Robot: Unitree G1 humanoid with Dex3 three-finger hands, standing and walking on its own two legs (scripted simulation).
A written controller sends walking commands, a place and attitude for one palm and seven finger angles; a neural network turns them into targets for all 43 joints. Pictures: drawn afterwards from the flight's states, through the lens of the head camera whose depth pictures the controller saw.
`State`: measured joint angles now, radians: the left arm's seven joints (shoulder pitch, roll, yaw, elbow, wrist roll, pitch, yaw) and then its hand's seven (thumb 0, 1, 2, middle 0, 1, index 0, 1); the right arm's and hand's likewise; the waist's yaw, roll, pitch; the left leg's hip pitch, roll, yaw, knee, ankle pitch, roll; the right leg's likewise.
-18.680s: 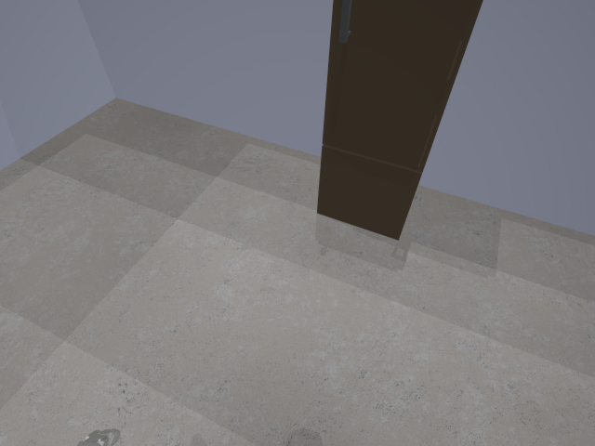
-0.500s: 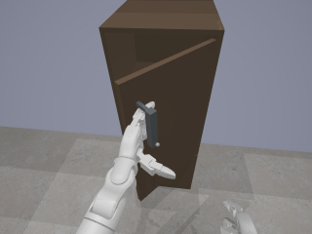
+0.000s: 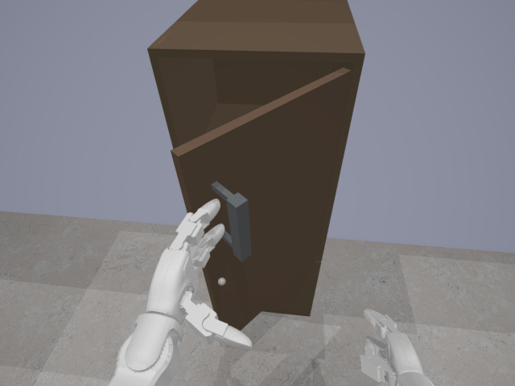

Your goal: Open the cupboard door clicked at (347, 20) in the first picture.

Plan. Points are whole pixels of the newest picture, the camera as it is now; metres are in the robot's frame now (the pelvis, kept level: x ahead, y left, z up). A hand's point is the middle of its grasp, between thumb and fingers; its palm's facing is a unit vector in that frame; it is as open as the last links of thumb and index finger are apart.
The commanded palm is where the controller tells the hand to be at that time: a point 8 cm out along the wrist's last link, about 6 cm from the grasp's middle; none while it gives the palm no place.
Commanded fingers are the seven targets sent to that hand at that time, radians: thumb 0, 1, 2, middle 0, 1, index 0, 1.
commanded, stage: slide the hand sideways off the handle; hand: left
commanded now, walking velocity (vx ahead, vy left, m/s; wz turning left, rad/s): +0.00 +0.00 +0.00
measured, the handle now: (231, 222) +0.32 +0.07 +0.12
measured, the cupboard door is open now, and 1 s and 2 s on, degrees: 50 50 50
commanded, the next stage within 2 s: draw the hand back to the body in 0.38 s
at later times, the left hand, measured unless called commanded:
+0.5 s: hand (184, 326) +0.16 +0.10 +0.12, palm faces -0.07 -1.00 -0.02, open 16.4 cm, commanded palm +0.15 +0.16 +0.12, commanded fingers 0.00 -0.50 0.30 -0.15 -0.30 -0.15 -0.30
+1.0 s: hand (119, 317) +0.17 +0.17 +0.14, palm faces -0.02 -1.00 -0.06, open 16.2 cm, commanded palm +0.14 +0.23 +0.15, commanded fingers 0.00 -0.25 0.41 -0.16 -0.30 -0.16 -0.30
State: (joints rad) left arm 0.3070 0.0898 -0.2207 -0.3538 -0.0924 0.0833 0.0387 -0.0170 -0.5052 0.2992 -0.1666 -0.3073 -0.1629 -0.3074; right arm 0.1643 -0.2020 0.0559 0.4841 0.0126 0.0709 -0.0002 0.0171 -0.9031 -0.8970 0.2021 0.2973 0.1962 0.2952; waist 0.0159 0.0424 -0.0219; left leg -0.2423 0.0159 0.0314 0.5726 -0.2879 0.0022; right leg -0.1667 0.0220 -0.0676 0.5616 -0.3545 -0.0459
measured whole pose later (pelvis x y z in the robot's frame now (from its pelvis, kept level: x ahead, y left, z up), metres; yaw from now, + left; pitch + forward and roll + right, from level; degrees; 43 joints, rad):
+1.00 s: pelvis -0.01 +0.02 +0.00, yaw +1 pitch -2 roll -1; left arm 0.51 0.24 0.10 -0.50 -0.27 0.06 -0.21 -0.02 -0.47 0.31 -0.15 -0.30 -0.15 -0.30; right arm 0.23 -0.24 0.06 0.54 0.04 -0.19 -0.07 0.02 -0.90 -0.90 0.20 0.30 0.20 0.30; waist 0.05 0.05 -0.04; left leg -0.29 0.00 0.01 0.62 -0.29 0.02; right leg -0.19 0.01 -0.09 0.58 -0.35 -0.03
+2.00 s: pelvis +0.01 +0.02 +0.01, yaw +0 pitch -4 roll -1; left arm 0.47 0.33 0.31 -0.39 -0.07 -0.07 0.12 0.01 0.87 0.89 -0.20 -0.30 -0.20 -0.30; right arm 0.17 -0.22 0.02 0.64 0.00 -0.06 -0.07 0.02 -0.90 -0.90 0.20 0.30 0.20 0.30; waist 0.07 0.05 0.02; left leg -0.12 0.00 0.04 0.41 -0.22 0.03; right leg -0.02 0.01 -0.05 0.35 -0.26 -0.02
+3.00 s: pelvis -0.10 +0.05 -0.01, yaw +1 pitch -1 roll -2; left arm 0.55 0.38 0.40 -0.56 -0.03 -0.20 0.17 0.01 0.88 0.90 -0.21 -0.30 -0.21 -0.30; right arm 0.23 -0.22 0.00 0.60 0.00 -0.06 -0.07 0.02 -0.90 -0.90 0.21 0.30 0.20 0.30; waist 0.01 0.01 0.04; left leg -0.45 -0.02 0.01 0.71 -0.35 0.02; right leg -0.37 0.01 -0.03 0.58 -0.19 0.01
